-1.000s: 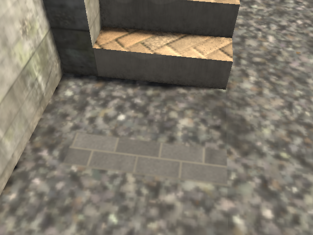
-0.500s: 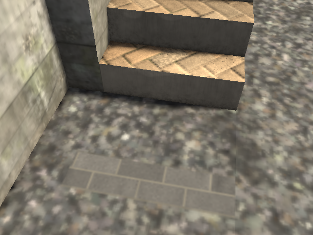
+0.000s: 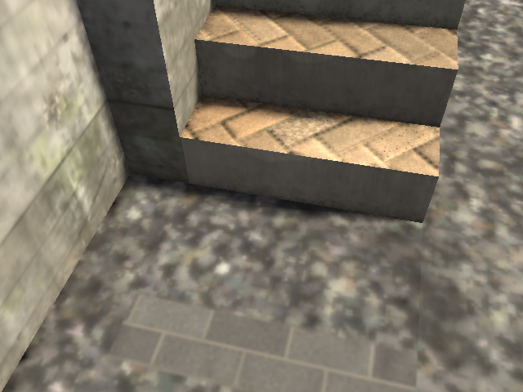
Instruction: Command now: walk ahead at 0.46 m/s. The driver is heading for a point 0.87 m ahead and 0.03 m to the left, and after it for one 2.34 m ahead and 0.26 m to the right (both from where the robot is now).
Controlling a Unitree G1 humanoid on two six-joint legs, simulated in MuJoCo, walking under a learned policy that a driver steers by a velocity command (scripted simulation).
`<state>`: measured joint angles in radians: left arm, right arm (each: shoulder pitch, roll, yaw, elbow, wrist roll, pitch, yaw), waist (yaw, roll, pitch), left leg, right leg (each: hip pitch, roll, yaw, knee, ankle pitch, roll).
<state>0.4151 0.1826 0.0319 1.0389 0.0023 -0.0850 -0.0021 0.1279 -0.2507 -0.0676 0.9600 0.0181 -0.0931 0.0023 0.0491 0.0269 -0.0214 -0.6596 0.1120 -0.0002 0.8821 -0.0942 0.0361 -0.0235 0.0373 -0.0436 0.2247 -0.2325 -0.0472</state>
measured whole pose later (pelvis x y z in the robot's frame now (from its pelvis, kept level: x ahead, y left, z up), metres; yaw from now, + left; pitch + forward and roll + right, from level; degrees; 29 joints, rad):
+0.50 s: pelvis +0.27 +0.08 +0.00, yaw +0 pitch +1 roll +1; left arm 0.14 0.26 0.08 0.92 -0.01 -0.08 0.02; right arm 0.33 -0.22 -0.05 1.02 -0.01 -0.10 0.02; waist -0.05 -0.04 0.00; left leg -0.13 -0.07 0.07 0.26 -0.14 0.08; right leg -0.69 -0.15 0.04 0.97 -0.10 -0.03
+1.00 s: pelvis +0.55 +0.01 +0.00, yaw +0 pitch +0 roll +0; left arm 0.27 0.22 0.05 0.98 0.02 -0.10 -0.01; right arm 0.23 -0.26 -0.05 0.99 -0.03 -0.06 0.02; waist 0.00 0.04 0.06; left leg -0.48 0.07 0.00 1.06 -0.27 0.06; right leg -0.21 0.04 -0.08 0.35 -0.14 -0.07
